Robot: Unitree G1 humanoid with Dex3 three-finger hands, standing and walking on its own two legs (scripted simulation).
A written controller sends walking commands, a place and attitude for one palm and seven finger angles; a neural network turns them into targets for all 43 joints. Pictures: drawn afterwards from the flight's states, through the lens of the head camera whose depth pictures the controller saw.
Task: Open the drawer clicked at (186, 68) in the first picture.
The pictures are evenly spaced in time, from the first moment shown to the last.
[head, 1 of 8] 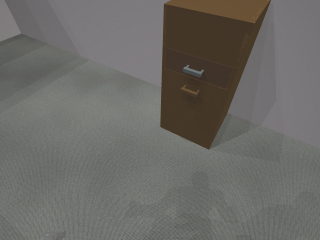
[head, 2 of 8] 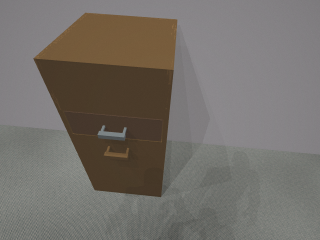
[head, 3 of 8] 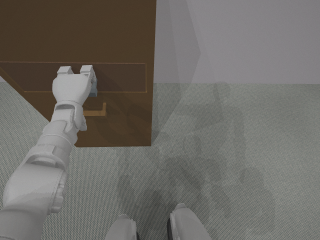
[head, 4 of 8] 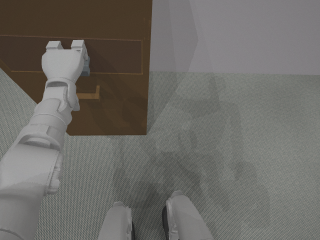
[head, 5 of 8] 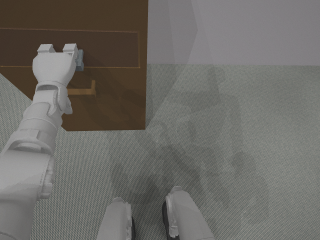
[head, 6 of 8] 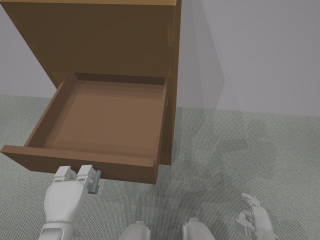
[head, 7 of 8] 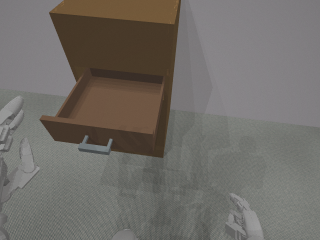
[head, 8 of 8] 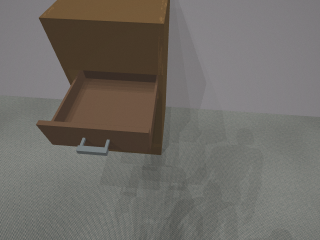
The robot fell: no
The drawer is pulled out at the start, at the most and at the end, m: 0.00 0.30 0.30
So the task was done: yes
